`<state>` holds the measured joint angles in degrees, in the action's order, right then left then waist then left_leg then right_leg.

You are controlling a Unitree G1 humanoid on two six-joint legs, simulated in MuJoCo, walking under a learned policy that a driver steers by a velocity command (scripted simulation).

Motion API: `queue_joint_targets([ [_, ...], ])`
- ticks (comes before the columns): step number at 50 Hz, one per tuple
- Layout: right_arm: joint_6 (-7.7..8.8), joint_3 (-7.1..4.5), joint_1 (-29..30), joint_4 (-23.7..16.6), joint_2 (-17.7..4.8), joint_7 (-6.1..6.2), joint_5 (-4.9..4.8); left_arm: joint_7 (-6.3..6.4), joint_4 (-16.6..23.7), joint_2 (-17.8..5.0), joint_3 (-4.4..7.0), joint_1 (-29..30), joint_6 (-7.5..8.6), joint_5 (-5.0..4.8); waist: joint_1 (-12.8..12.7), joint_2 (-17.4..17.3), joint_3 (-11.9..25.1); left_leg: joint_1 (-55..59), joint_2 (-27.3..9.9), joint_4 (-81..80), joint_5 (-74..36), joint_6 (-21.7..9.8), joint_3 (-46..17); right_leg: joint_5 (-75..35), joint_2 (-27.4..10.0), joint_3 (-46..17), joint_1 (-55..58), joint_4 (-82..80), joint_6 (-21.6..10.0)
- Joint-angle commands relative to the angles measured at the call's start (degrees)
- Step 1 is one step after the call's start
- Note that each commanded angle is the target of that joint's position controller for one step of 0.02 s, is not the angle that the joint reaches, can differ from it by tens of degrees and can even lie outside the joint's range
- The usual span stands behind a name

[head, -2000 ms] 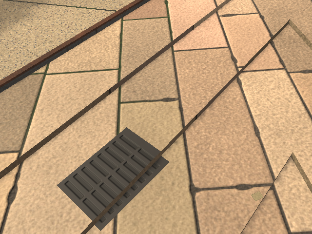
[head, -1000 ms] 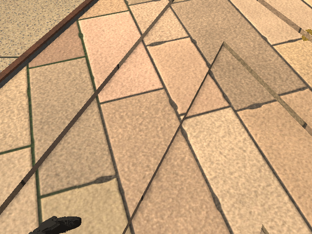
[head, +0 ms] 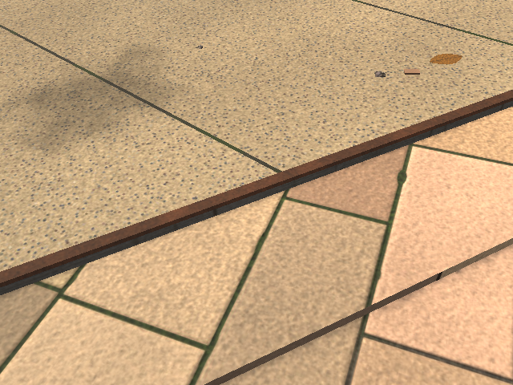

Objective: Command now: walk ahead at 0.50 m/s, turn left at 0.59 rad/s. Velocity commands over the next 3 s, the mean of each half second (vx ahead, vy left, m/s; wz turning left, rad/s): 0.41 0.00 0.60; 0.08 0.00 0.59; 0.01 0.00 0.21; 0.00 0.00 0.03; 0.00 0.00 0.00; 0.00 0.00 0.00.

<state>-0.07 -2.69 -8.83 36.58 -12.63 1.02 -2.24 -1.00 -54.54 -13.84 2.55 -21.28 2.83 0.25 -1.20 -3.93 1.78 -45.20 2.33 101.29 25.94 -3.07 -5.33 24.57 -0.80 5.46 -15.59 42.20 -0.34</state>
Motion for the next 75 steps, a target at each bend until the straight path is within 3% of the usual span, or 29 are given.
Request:
queue_joint_targets([
  [1,-0.20,-0.22,2.2,-7.0,-4.0,-0.41,0.35,1.57,5.3,-3.9,-1.00,9.7,1.85,1.68,4.2,8.7,-14.3,-16.2,-6.0,2.8,-9.3,3.5,-2.8,-0.2,-16.8,-20.0,-9.5,-30.2,-6.6],
  [8,1.18,1.99,16.3,-13.8,1.3,-3.35,0.69,4.61,2.6,-8.3,0.90,-5.5,1.74,0.15,-4.6,6.7,-4.0,-6.6,-7.3,-38.9,-13.4,1.7,9.1,-26.3,-15.3,-2.7,15.1,-33.1,-6.9],
  [10,1.31,1.71,14.5,-13.4,1.4,-4.00,0.41,4.11,3.3,-9.8,1.27,-4.4,0.89,-0.18,-2.7,10.1,-2.7,1.0,-4.4,-46.6,-7.5,-0.4,13.4,-46.8,-15.5,1.9,18.5,-29.0,-6.2],
  [13,1.01,-1.62,4.5,-11.3,-5.1,-4.20,0.07,3.61,3.8,-13.6,2.46,-4.0,0.11,-0.67,4.7,16.0,4.7,20.1,2.8,-57.0,-6.8,-4.8,16.6,-84.5,-16.6,4.9,21.6,-11.3,-4.8],
  [14,0.75,-3.62,-6.0,-8.0,-9.1,-3.74,-0.07,3.49,4.8,-13.3,2.55,-1.9,0.36,-1.33,10.1,14.8,8.7,35.9,4.1,-66.8,-16.3,-6.9,14.0,-80.6,-14.1,5.7,15.2,0.4,-2.6],
  [15,0.19,-4.99,-13.2,-5.0,-13.8,-2.46,0.29,3.35,8.0,-8.8,1.46,-1.0,1.32,0.79,10.5,4.6,12.0,57.4,-5.6,-68.5,-26.8,-10.1,-4.1,-31.9,-9.4,3.3,-6.7,19.4,0.4],
  [16,0.81,-5.46,-10.2,-7.2,-19.8,-1.69,2.39,2.38,12.7,-3.7,-0.25,-2.3,3.69,1.34,5.1,-12.0,22.4,67.5,-23.9,-79.6,-30.8,-23.6,-42.6,7.9,3.2,-5.0,-25.2,41.0,3.0],
  [17,1.47,-4.11,-10.1,-7.1,-14.4,-1.51,3.88,1.50,12.2,-9.9,1.78,3.6,5.36,-0.19,9.0,-2.3,21.9,61.9,-23.3,-80.7,-36.5,-22.5,-38.0,3.2,0.5,-14.0,-28.0,46.8,2.8],
  [18,2.23,-3.16,-8.4,-5.6,-11.8,-1.66,3.58,1.62,14.6,-8.3,1.40,7.0,5.30,-1.63,6.5,-1.9,13.2,54.2,-21.2,-79.5,-42.1,-20.0,-27.5,0.9,-1.3,-11.2,-29.9,46.3,2.5],
  [19,2.77,-2.91,-6.0,-4.5,-10.4,-1.98,1.56,2.23,14.4,-7.3,1.16,6.7,4.70,-0.75,3.0,3.7,6.3,45.6,-16.5,-79.7,-41.4,-16.3,-19.4,-1.1,-3.7,-9.8,-29.2,41.5,2.6],
  [21,2.96,-2.77,-0.8,-5.3,-9.6,-2.07,1.43,2.76,14.7,-8.3,1.77,6.4,2.69,-0.07,-0.8,3.1,0.8,32.4,-12.2,-82.8,-40.1,-13.9,-12.3,-2.7,-5.5,-9.3,-23.0,34.7,2.4],
  [28,1.28,-3.72,-1.9,-3.4,-12.2,0.37,1.25,2.89,17.7,-4.6,0.41,14.7,0.46,1.35,-0.4,0.3,4.1,27.6,-6.8,-80.4,-50.7,-10.7,-5.8,-16.1,-0.2,-7.1,-17.3,10.0,5.7],
  [37,-1.91,-3.96,-4.9,-3.9,-11.9,1.62,0.50,1.26,20.7,-7.7,1.81,22.8,0.97,0.56,2.9,-2.7,4.5,36.7,-5.3,-69.7,-36.5,-6.0,-20.5,-18.5,4.1,-10.2,-6.3,-16.6,3.0],
  [39,-1.61,-3.47,-1.8,-5.6,-11.0,1.67,1.20,1.75,19.8,-10.5,3.40,17.2,1.10,0.64,-0.8,2.5,9.1,29.0,-0.9,-59.0,-34.3,-1.7,-14.9,-37.0,-4.1,-13.7,10.7,-19.3,-1.5],
  [40,-0.81,-2.83,-4.2,-7.0,-8.8,1.59,1.57,2.41,19.3,-13.7,3.85,12.8,0.56,2.10,0.2,12.7,12.8,12.7,4.6,-46.7,-16.0,2.0,-7.9,-62.5,-17.4,-27.1,25.6,-15.1,-11.5],
  [41,-0.52,-3.22,-6.3,-6.6,-11.4,0.80,1.99,2.64,18.1,-10.0,3.29,8.7,-0.13,1.51,-0.4,21.9,17.8,8.1,5.1,-33.2,15.6,5.4,-3.5,-69.0,-28.3,-37.8,26.1,-16.7,-20.1],
  [43,-1.52,-4.36,-6.8,-4.3,-13.4,-0.11,1.04,3.62,19.7,-5.3,2.29,13.1,-1.37,0.46,0.7,12.2,9.3,6.1,-0.7,-22.3,10.7,8.5,-1.7,-54.3,-21.4,-25.4,17.5,-16.2,-15.3],
  [46,-3.22,-3.11,-3.2,-5.4,-8.9,0.21,1.09,4.38,19.8,-8.2,3.07,17.6,-2.58,0.68,2.0,11.2,2.7,10.2,-2.1,-32.8,2.2,8.1,2.3,-42.2,-14.7,-15.8,5.6,-20.5,-10.4],
  [51,-3.21,-2.16,-1.6,-6.7,-7.4,-1.02,1.62,3.89,19.3,-10.1,3.92,18.0,-2.98,-0.61,1.0,16.1,6.3,23.5,-3.5,-54.4,-4.2,5.8,5.5,-38.7,-15.1,-10.6,3.9,-20.4,-10.2],
  [54,-3.33,-2.90,-5.8,-4.6,-7.7,-1.31,2.16,3.23,18.2,-9.3,3.37,16.5,-2.93,-1.73,3.1,13.2,5.9,35.3,-0.2,-71.2,-16.1,2.4,8.7,-24.3,-13.6,-8.9,-0.7,-15.5,-6.7],
  [55,-3.20,-3.19,-6.0,-4.8,-8.8,-0.89,2.47,2.69,16.6,-6.9,2.65,12.9,-2.83,-0.96,2.7,7.8,4.8,41.6,-1.6,-75.7,-21.5,1.0,5.0,-14.4,-10.8,-5.6,-6.7,-10.3,-2.6],
  [56,-2.99,-3.95,-5.8,-6.9,-14.4,0.22,3.12,1.87,17.9,-2.4,0.93,11.3,-2.83,2.09,0.6,-11.3,6.2,47.9,-19.1,-78.9,-39.0,-4.5,-16.1,9.6,-4.4,0.9,-17.5,8.0,4.1],
  [57,-2.15,-3.36,-5.4,-7.9,-14.1,-0.04,5.29,2.67,19.1,-5.7,2.06,15.2,-2.93,0.76,4.1,-12.5,8.2,37.9,-26.0,-81.5,-38.2,-15.3,-21.9,15.2,-2.6,-6.0,-18.0,19.2,5.5],
  [58,-1.36,-2.92,-3.4,-7.3,-12.6,-0.28,5.53,3.32,19.0,-8.5,2.90,16.8,-3.32,-0.63,4.1,-7.7,4.6,33.8,-22.4,-83.0,-29.1,-15.3,-18.9,12.4,-3.2,-7.4,-18.2,24.1,5.6],
  [62,-0.16,-1.09,2.8,-5.7,-7.9,0.33,3.43,4.40,15.4,-7.4,3.36,11.8,-4.30,0.07,0.3,-4.0,1.6,30.2,-14.1,-81.2,-28.6,-8.9,-8.5,0.8,-3.0,-7.2,-14.9,26.6,6.3],
  [67,-0.19,-0.73,1.6,-3.7,-5.9,0.73,3.34,3.84,15.5,-3.1,1.31,13.3,-3.98,-0.22,1.9,-3.6,3.2,35.2,-13.2,-79.0,-32.6,-9.5,-6.8,1.0,-3.2,-6.4,-8.3,6.8,6.4],
  [71,-0.81,-0.55,1.2,-1.7,-5.4,0.68,2.74,3.23,13.8,-3.8,1.13,10.2,-3.96,-0.45,1.0,-3.6,2.2,34.5,-13.4,-78.4,-28.0,-9.7,-9.9,-4.7,-2.0,-5.0,0.0,-11.2,5.2],
  [74,0.52,-0.39,-2.9,0.8,-4.0,-0.40,3.42,2.87,12.5,-8.5,1.52,7.3,-3.57,1.57,2.7,6.4,1.7,27.7,-7.2,-77.0,-16.6,-2.7,-5.1,-28.4,-6.7,-9.9,11.3,-17.1,1.2],
  [75,0.59,-0.59,-2.7,1.2,-3.5,-0.51,3.60,2.29,11.3,-7.8,1.74,8.7,-3.19,0.96,3.3,12.0,1.2,31.3,-3.8,-77.4,-12.6,-0.2,-0.5,-17.3,-6.3,-9.3,4.5,-16.6,-1.2],
])
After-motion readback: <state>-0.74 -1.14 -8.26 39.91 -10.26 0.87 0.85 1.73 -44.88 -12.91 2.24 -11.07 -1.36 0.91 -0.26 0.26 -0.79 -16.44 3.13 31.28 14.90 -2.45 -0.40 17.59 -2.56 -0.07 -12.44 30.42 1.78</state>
